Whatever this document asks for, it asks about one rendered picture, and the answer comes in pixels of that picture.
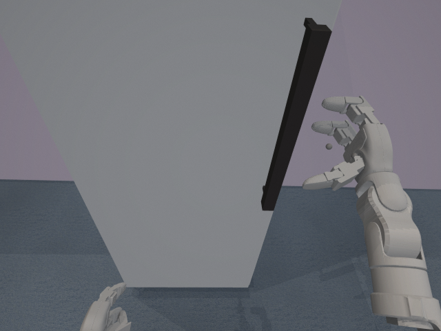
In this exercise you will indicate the left robot hand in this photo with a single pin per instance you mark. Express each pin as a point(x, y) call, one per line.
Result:
point(99, 317)

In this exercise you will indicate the robot right forearm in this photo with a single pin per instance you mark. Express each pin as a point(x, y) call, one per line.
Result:
point(401, 288)

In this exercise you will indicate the right robot hand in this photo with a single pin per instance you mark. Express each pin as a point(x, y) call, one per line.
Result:
point(372, 144)

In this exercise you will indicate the fridge door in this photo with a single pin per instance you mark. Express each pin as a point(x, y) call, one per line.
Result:
point(166, 114)

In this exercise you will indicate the handle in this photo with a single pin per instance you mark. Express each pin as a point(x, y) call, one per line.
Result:
point(312, 51)

